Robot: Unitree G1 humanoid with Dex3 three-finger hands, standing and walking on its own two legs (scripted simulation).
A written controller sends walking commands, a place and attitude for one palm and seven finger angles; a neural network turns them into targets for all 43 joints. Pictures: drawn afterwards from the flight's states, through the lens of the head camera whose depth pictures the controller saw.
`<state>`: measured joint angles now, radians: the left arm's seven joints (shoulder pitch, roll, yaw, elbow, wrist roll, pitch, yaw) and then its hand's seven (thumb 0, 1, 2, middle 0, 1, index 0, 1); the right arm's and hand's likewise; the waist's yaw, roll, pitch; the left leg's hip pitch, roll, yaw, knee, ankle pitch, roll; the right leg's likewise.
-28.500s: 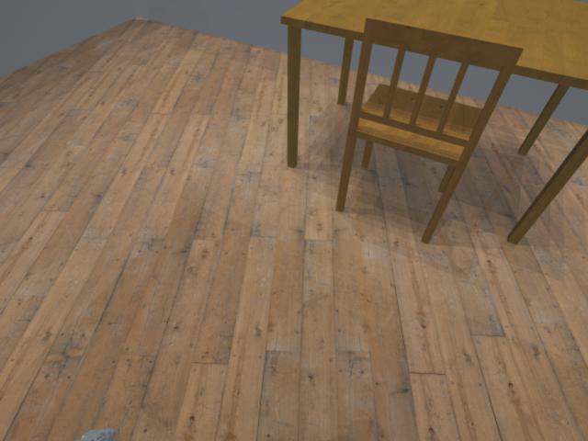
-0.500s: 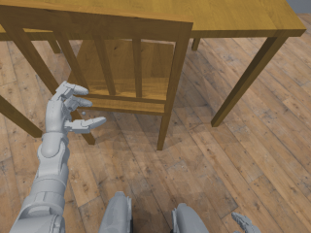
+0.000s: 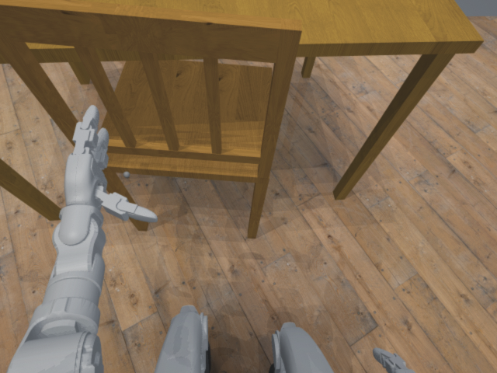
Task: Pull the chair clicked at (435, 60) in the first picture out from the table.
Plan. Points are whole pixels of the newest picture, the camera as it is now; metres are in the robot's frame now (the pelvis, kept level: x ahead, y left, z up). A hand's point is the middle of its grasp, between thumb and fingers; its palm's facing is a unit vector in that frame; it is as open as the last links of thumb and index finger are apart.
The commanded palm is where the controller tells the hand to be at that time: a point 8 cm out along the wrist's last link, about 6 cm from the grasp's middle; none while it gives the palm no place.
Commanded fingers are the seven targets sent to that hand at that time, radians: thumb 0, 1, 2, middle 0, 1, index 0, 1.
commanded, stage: draw the fingers out of the gap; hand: left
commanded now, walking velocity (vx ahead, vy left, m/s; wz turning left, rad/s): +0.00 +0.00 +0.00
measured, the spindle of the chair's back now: (163, 107) +0.57 +0.16 +0.02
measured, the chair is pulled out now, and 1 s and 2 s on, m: -0.08 -0.08 -0.08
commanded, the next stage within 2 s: aim the fingers beside a spindle in 0.78 s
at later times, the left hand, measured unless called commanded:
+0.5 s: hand (123, 218) +0.34 +0.19 +0.03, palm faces +0.06 -1.00 -0.06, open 17.5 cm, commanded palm +0.31 +0.23 +0.03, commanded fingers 0.00 -0.55 0.20 0.00 0.00 0.00 0.00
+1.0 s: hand (117, 272) +0.27 +0.18 +0.02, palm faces +0.08 -1.00 -0.05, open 17.5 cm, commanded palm +0.25 +0.23 +0.03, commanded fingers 0.00 -0.54 0.22 -0.01 -0.02 -0.01 -0.02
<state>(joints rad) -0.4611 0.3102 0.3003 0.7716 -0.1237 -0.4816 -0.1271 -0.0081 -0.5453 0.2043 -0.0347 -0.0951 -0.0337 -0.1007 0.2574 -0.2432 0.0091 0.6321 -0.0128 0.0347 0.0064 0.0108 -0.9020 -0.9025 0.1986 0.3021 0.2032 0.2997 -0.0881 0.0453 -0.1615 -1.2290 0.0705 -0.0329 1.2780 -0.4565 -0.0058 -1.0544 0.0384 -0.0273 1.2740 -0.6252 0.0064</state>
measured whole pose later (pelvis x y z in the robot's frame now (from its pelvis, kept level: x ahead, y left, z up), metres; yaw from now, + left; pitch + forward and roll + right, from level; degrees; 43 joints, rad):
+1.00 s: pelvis +0.00 +0.00 +0.00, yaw +2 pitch +20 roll -4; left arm 0.18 0.21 0.12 0.19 -0.20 -0.47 -0.13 -0.01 -0.55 0.21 0.00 0.00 0.00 -0.01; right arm 0.17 -0.23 0.02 0.54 0.00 -0.04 -0.02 0.01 -0.90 -0.90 0.20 0.30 0.20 0.30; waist -0.02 0.05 -0.18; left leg -1.19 0.05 -0.07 1.31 -0.47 -0.02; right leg -0.99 0.03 -0.06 1.30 -0.66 0.00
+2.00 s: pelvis +0.01 +0.00 +0.00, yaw +1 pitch +21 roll -4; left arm 0.02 0.21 0.12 0.28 -0.18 -0.42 -0.10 -0.01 -0.50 0.30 -0.06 -0.08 -0.06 -0.08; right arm 0.19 -0.23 0.01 0.57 0.00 -0.03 -0.02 0.01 -0.90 -0.90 0.20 0.30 0.20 0.30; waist -0.04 0.05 -0.18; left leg -1.18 0.05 -0.05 1.29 -0.48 -0.01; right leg -0.99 0.03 -0.04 1.28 -0.65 0.01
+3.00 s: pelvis +0.01 +0.00 +0.00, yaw +1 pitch +21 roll -4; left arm -0.04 0.20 0.12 0.35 -0.17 -0.45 -0.08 -0.01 -0.50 0.30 -0.06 -0.08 -0.06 -0.08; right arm 0.19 -0.23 0.01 0.57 0.00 0.00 -0.01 0.01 -0.90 -0.90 0.20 0.30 0.20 0.30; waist -0.04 0.05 -0.17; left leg -1.17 0.05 -0.05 1.28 -0.47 -0.01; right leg -0.99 0.03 -0.04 1.27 -0.64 0.01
